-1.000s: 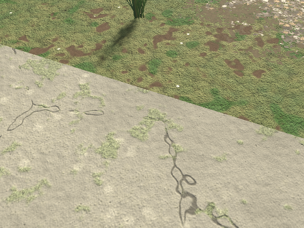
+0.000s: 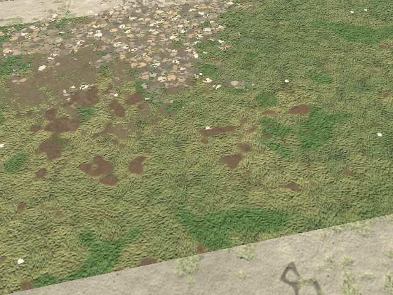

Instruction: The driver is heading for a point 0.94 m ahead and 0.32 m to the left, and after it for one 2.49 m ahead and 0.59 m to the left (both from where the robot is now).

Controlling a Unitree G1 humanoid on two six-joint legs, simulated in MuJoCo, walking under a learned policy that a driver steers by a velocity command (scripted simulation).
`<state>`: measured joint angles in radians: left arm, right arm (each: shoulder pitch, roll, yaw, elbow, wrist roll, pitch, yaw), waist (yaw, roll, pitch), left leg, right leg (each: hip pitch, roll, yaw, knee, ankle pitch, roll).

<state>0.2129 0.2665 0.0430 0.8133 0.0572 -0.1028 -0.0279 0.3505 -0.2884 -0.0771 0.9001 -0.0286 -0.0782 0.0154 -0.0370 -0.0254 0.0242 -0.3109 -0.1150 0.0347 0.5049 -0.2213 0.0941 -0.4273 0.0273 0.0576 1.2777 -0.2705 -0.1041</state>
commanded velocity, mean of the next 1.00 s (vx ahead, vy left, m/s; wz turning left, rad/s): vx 0.97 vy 0.00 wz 0.77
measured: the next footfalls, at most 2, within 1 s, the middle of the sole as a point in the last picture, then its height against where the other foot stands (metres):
right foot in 0.28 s outside the picture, level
left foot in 0.72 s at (145, 219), level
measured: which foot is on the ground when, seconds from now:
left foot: down 0.00-0.28, up 0.30-0.70, down 0.72-1.00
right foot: up 0.00-0.26, down 0.28-0.70, up 0.72-1.00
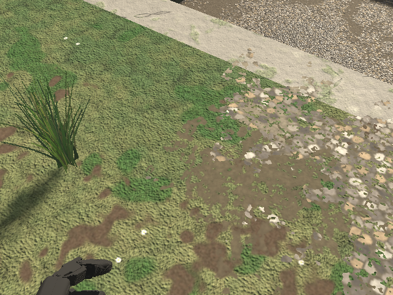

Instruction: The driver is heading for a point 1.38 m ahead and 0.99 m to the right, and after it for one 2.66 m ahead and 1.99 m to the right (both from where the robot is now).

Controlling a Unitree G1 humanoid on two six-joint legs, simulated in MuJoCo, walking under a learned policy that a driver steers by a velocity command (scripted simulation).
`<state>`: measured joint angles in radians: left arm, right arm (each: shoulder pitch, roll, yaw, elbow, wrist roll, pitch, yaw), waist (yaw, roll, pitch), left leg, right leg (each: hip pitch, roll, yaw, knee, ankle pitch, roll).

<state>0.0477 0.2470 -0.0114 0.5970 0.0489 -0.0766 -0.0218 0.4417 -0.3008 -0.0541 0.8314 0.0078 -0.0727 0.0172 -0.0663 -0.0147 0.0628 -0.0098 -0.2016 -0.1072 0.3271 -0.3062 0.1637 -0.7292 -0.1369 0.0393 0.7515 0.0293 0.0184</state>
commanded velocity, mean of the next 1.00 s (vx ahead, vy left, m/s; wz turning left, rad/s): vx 0.15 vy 0.00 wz -0.71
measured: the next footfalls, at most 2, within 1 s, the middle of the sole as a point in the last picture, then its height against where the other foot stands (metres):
right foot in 0.12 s outside the picture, level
left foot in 0.70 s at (194, 287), level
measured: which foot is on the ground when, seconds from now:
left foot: down 0.00-0.14, up 0.16-0.68, down 0.70-1.00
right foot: up 0.00-0.10, down 0.12-0.70, up 0.72-1.00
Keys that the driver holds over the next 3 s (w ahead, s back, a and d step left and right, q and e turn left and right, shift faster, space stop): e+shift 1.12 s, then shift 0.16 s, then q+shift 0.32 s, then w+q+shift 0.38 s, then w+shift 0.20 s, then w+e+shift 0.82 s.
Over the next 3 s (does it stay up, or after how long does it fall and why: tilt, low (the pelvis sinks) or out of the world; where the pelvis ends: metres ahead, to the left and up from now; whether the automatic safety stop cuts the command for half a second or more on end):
stays up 1.21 -0.61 -0.05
